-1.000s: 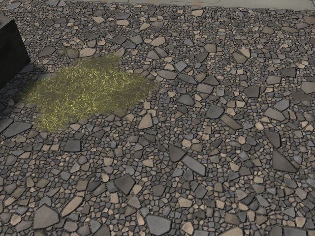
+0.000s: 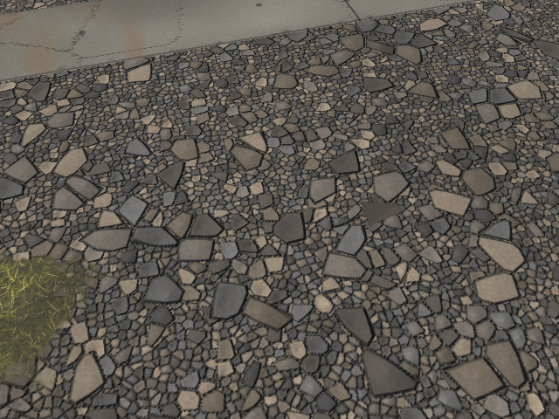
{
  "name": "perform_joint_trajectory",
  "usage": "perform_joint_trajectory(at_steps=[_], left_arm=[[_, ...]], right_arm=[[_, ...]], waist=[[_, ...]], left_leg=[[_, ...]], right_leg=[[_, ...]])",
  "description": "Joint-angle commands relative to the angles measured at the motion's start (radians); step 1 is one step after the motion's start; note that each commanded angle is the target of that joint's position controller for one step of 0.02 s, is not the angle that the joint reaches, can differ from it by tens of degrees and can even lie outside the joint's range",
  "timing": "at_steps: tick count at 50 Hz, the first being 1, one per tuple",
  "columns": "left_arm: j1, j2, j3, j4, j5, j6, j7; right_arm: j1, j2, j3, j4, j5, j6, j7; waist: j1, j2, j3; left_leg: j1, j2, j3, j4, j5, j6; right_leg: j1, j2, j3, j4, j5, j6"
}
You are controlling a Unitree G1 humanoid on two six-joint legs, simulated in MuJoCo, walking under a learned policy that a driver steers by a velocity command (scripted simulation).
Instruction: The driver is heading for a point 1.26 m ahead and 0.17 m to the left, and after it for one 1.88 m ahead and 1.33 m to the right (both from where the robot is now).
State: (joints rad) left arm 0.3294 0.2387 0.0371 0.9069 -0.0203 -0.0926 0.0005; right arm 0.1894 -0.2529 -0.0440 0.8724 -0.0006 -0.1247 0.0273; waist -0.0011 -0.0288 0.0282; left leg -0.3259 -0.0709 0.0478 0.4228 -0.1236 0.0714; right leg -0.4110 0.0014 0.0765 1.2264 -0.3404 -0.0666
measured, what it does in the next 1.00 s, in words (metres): walks ahead, turning left: right foot, then left foot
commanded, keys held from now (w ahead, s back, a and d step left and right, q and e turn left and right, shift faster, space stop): w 0.42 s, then w+q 0.58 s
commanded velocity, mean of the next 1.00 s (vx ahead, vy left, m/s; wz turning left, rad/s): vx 0.50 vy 0.00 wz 0.19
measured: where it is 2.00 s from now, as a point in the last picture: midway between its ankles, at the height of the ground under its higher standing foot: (251, 258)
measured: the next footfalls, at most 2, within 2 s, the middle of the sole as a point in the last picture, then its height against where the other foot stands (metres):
right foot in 0.38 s outside the picture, level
left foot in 0.96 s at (250, 342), level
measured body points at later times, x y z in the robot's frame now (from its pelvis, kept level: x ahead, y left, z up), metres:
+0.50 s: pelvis +0.29 -0.07 +0.00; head +0.31 -0.08 +0.45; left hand +0.43 +0.19 -0.10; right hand +0.31 -0.33 -0.14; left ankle +0.17 +0.08 -0.64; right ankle +0.35 -0.15 -0.74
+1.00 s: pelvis +0.55 +0.00 -0.02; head +0.59 +0.01 +0.43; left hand +0.50 +0.27 -0.16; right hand +0.80 -0.19 -0.11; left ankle +0.63 +0.09 -0.74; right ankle +0.38 -0.16 -0.67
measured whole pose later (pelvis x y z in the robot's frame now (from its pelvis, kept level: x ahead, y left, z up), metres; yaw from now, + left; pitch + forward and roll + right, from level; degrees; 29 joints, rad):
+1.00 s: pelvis +0.55 +0.00 -0.02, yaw +16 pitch +2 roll -1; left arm 0.31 0.27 0.05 0.91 0.00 -0.07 0.02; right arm 0.09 -0.26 -0.07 0.71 0.02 -0.06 0.05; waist 0.02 0.00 0.05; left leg -0.51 -0.05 0.06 0.64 -0.18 0.12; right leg -0.13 -0.05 -0.12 0.97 -0.46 0.02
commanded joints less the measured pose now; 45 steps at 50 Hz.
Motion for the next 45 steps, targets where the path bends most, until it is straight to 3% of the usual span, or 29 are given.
perform_joint_trajectory(at_steps=[1,3,6,9,13,16,17,18,19,20,21,22,23,24,25,27,29,32,36,41,43,45], left_arm=[[0.034,0.063,0.021,-0.065,0.006,-0.005,0.008],[0.004,0.051,0.018,-0.083,0.013,0.003,0.012],[-0.125,0.051,0.014,-0.13,0.023,0.0,0.014],[-0.242,0.036,0.004,-0.161,0.017,-0.009,0.004],[-0.36,0.05,0.002,-0.206,0.001,-0.014,-0.016],[-0.365,0.081,0.01,-0.228,0.001,-0.024,-0.033],[-0.319,0.1,0.019,-0.22,0.002,-0.027,-0.034],[-0.209,0.132,0.038,-0.188,0.005,-0.029,-0.032],[-0.019,0.192,0.063,-0.138,0.009,-0.03,-0.024],[0.132,0.304,0.089,-0.115,0.03,-0.024,-0.017],[0.168,0.264,0.08,-0.098,0.019,-0.017,-0.023],[0.1,0.187,0.057,-0.109,0.014,-0.016,-0.022],[0.014,0.149,0.044,-0.129,0.015,-0.016,-0.019],[-0.061,0.12,0.034,-0.135,0.018,-0.018,-0.023],[-0.104,0.091,0.027,-0.137,0.023,-0.025,-0.027],[-0.113,0.089,0.03,-0.117,0.031,-0.037,-0.031],[-0.093,0.108,0.037,-0.091,0.038,-0.045,-0.026],[-0.067,0.121,0.042,-0.065,0.04,-0.042,-0.008],[-0.048,0.143,0.042,-0.048,0.033,-0.034,0.01],[0.04,0.164,0.05,-0.005,0.019,0.001,0.019],[0.027,0.18,0.054,-0.008,0.014,0.017,0.023],[0.0,0.211,0.062,-0.023,0.012,0.03,0.032]], right_arm=[[0.016,-0.065,-0.005,-0.03,-0.007,-0.011,0.007],[0.052,-0.095,-0.011,-0.008,-0.002,-0.012,0.003],[0.103,-0.13,-0.019,0.01,0.004,-0.002,-0.012],[0.157,-0.143,-0.018,0.027,0.016,0.009,-0.021],[0.234,-0.153,-0.019,0.061,0.024,0.024,-0.022],[0.233,-0.168,-0.025,0.07,0.023,0.043,-0.027],[0.214,-0.178,-0.028,0.066,0.022,0.048,-0.028],[0.194,-0.174,-0.025,0.059,0.019,0.054,-0.029],[0.184,-0.143,-0.011,0.043,0.007,0.055,-0.029],[0.265,-0.049,0.019,0.013,-0.006,0.038,-0.025],[0.311,-0.025,0.03,0.032,0.014,0.014,-0.019],[0.236,-0.138,0.001,0.022,0.042,-0.001,-0.014],[0.153,-0.153,-0.005,0.0,0.052,-0.003,-0.016],[0.116,-0.135,-0.006,-0.004,0.041,0.005,-0.021],[0.116,-0.126,-0.015,-0.001,0.031,0.021,-0.027],[0.16,-0.077,-0.012,0.012,0.03,0.052,-0.028],[0.147,-0.067,-0.017,0.001,0.032,0.066,-0.032],[0.072,-0.067,-0.025,-0.032,0.025,0.066,-0.03],[-0.052,-0.044,-0.017,-0.077,0.017,0.06,-0.008],[-0.196,-0.027,-0.006,-0.168,0.019,0.059,0.025],[-0.209,-0.032,-0.009,-0.199,0.023,0.059,0.04],[-0.152,-0.064,-0.026,-0.209,0.024,0.064,0.046]], waist=[[0.026,0.076,-0.042],[0.027,0.08,-0.015],[-0.005,0.064,0.003],[-0.045,0.072,0.012],[-0.085,0.085,0.038],[-0.057,0.1,0.031],[-0.023,0.111,0.004],[0.04,0.105,-0.063],[0.116,0.077,-0.191],[0.118,-0.132,-0.357],[0.109,-0.266,-0.45],[0.11,-0.162,-0.302],[0.088,-0.095,-0.193],[0.054,-0.026,-0.119],[0.021,-0.033,-0.079],[-0.011,-0.055,-0.056],[-0.021,-0.037,-0.03],[-0.009,-0.022,-0.006],[0.031,-0.015,0.028],[0.082,0.0,0.073],[0.065,-0.013,0.065],[0.016,-0.062,-0.002]], left_leg=[[0.13,0.277,-0.328,-0.285,0.016,0.183],[0.098,0.27,-0.261,-0.312,0.095,0.196],[0.123,0.256,-0.199,-0.322,0.162,0.183],[0.138,0.222,-0.133,-0.308,0.171,0.142],[0.252,0.272,-0.156,-0.267,0.126,0.133],[0.353,0.322,-0.18,-0.194,0.195,0.111],[0.36,0.319,-0.171,-0.138,0.305,0.099],[0.346,0.279,-0.135,-0.005,0.46,0.077],[0.227,0.224,-0.089,0.225,0.448,0.045],[-0.144,0.09,-0.016,0.625,0.087,-0.022],[-0.363,0.012,-0.117,0.834,-0.434,-0.036],[-0.459,0.077,-0.177,0.918,-0.401,-0.017],[-0.457,0.128,-0.156,0.896,-0.304,-0.008],[-0.413,0.167,-0.14,0.832,-0.226,-0.014],[-0.363,0.196,-0.147,0.772,-0.173,-0.018],[-0.287,0.204,-0.15,0.744,-0.116,-0.029],[-0.328,0.197,-0.172,0.714,-0.049,-0.037],[-0.408,0.18,-0.195,0.581,0.093,-0.046],[-0.383,0.168,-0.119,0.361,0.251,-0.04],[-0.475,0.159,-0.049,0.243,0.159,-0.01],[-0.438,0.135,-0.001,0.219,0.066,0.013],[-0.285,0.065,0.07,0.225,-0.035,0.049]], right_leg=[[-0.176,-0.125,0.023,-0.032,0.072,0.006],[-0.21,-0.141,0.0,-0.112,0.117,0.027],[-0.268,-0.148,-0.023,-0.313,0.278,0.051],[-0.208,-0.108,-0.061,-0.532,0.426,0.055],[-0.21,-0.081,-0.067,-0.653,0.415,0.047],[-0.184,-0.064,-0.067,-0.713,0.301,0.007],[-0.105,-0.043,-0.085,-0.732,0.272,-0.009],[0.051,-0.012,-0.111,-0.755,0.267,-0.033],[0.326,-0.065,-0.056,-0.726,0.298,-0.079],[0.734,-0.323,0.322,-0.732,0.266,-0.209],[0.849,-0.423,0.667,-0.89,0.137,-0.298],[0.733,-0.394,0.558,-0.911,0.084,-0.241],[0.58,-0.356,0.392,-0.929,0.136,-0.196],[0.435,-0.311,0.28,-0.972,0.202,-0.169],[0.346,-0.271,0.195,-1.013,0.237,-0.145],[0.25,-0.243,0.098,-1.069,0.303,-0.14],[0.238,-0.238,0.016,-1.092,0.395,-0.142],[0.28,-0.233,-0.071,-1.102,0.462,-0.128],[0.311,-0.22,-0.171,-1.122,0.449,-0.094],[0.512,-0.283,-0.217,-1.05,0.545,-0.085],[0.549,-0.296,-0.244,-0.981,0.705,-0.07],[0.551,-0.291,-0.276,-0.843,1.049,-0.048]])
Keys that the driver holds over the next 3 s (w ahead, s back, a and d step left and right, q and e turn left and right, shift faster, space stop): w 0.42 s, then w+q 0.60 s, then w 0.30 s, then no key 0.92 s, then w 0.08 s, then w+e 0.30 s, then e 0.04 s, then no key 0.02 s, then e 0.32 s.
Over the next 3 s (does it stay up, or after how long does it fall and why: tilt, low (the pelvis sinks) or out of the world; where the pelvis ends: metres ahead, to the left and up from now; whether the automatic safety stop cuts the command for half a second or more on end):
stays up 1.16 0.14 -0.01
